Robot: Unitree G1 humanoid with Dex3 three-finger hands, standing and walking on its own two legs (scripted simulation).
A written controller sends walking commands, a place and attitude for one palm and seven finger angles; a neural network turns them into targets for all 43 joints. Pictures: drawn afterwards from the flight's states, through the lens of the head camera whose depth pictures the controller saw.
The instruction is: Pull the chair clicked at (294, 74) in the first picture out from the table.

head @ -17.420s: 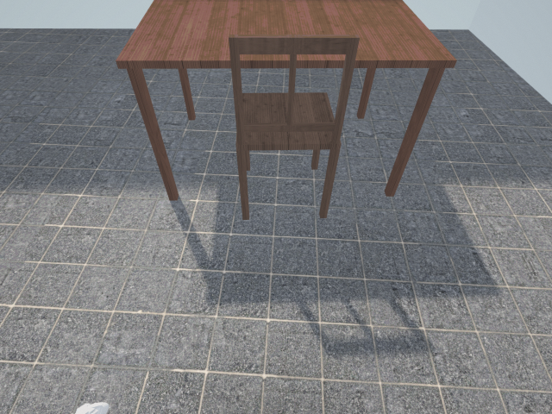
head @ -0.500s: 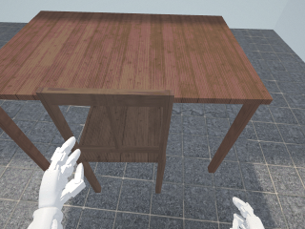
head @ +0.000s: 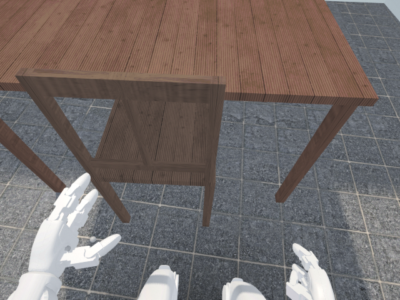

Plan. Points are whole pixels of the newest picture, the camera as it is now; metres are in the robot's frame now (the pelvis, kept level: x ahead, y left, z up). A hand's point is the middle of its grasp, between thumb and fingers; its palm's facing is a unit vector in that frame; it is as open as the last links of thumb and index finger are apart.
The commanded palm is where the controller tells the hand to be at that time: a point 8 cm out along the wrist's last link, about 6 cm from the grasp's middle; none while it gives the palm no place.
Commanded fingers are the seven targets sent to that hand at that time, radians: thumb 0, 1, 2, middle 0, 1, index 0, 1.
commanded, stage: raise the hand toward the chair's back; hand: left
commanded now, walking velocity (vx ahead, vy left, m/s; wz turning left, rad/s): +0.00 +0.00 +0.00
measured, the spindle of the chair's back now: (139, 135) +0.49 +0.18 -0.01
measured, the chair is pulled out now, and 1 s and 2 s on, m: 0.00 0.00 0.00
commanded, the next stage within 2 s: aim the fingers beside a spindle in 1.34 s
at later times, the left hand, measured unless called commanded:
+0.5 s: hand (70, 229) +0.23 +0.24 +0.05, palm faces +0.02 -1.00 -0.04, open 16.2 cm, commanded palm +0.21 +0.29 +0.06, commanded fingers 0.00 -0.50 0.30 -0.06 -0.08 -0.06 -0.08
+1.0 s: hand (60, 212) +0.26 +0.26 +0.06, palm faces +0.01 -1.00 -0.04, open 16.9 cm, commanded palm +0.24 +0.31 +0.06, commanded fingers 0.00 -0.50 0.30 -0.06 -0.08 -0.06 -0.08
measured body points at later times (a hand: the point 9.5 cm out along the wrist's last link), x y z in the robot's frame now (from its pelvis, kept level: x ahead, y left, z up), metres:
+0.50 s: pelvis +0.01 +0.04 +0.01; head +0.07 +0.06 +0.46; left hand +0.23 +0.29 +0.05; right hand +0.20 -0.20 -0.05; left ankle +0.05 +0.13 -0.64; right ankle +0.00 -0.08 -0.64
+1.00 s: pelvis +0.01 +0.05 +0.02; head +0.08 +0.08 +0.46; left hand +0.25 +0.31 +0.06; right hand +0.17 -0.20 -0.06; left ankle +0.05 +0.13 -0.64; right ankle +0.00 -0.08 -0.64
